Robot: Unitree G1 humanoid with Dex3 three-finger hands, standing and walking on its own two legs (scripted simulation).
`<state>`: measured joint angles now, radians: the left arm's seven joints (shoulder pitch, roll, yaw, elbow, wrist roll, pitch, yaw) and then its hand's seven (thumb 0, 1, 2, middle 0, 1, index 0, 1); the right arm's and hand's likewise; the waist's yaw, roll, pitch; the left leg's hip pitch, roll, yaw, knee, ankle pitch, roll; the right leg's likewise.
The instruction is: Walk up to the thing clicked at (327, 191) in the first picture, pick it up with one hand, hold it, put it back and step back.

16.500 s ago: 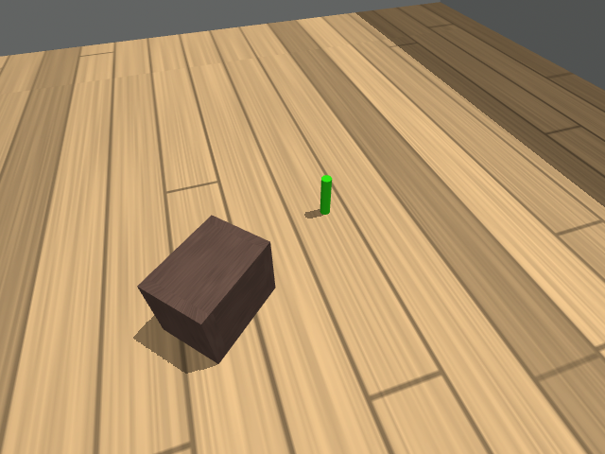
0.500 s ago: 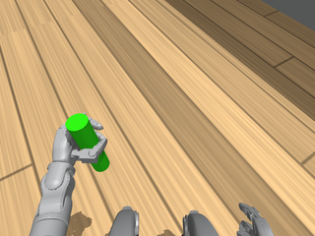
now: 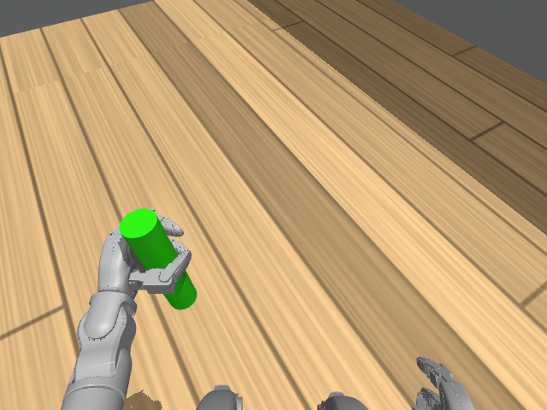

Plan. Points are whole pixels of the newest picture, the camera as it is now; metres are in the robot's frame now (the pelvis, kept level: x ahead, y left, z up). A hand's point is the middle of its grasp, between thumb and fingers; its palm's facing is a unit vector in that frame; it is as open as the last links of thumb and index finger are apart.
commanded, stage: lift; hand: left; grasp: from the side
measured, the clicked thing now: (164, 265) +0.33 +0.18 +0.01
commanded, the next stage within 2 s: hold in 0.04 s
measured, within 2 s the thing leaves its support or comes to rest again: neither
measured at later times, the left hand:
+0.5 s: hand (164, 250) +0.33 +0.17 +0.06, palm faces -0.01 -1.00 +0.00, open 6.6 cm
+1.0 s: hand (160, 249) +0.32 +0.17 +0.07, palm faces -0.01 -1.00 +0.01, open 6.6 cm
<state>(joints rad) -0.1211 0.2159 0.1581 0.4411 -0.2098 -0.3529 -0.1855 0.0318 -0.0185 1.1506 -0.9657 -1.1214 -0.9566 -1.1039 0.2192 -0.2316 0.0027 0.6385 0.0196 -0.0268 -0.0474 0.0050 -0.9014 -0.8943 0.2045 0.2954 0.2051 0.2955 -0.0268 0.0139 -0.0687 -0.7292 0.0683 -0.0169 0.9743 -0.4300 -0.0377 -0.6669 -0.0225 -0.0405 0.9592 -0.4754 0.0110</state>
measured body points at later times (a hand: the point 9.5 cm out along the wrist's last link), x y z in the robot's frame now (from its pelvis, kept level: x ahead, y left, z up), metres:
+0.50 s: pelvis +0.01 +0.00 +0.02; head +0.05 +0.00 +0.46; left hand +0.32 +0.22 +0.06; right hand +0.14 -0.25 -0.09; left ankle +0.03 +0.14 -0.68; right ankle +0.00 -0.13 -0.68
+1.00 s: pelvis +0.00 +0.00 +0.02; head +0.03 +0.00 +0.47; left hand +0.32 +0.22 +0.07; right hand +0.14 -0.25 -0.08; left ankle +0.03 +0.14 -0.68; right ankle +0.00 -0.13 -0.68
